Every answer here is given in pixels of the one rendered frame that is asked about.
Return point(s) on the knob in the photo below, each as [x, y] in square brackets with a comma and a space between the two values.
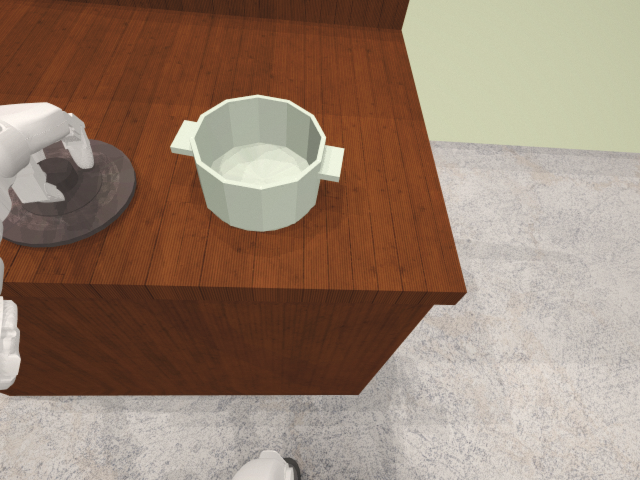
[60, 173]

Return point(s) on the left robot forearm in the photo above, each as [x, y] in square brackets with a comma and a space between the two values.
[14, 156]

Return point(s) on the robot left hand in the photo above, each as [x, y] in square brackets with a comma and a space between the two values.
[42, 124]

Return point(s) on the table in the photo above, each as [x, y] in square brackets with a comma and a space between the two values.
[171, 300]

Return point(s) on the robot left shin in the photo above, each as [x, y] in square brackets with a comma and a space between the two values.
[271, 454]

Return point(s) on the robot left upper arm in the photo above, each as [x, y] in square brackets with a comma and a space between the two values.
[9, 343]

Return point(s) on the lid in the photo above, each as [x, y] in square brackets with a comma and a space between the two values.
[100, 196]

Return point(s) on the pot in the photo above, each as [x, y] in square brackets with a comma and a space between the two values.
[259, 160]

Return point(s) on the robot left thigh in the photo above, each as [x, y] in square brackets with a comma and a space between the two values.
[265, 469]

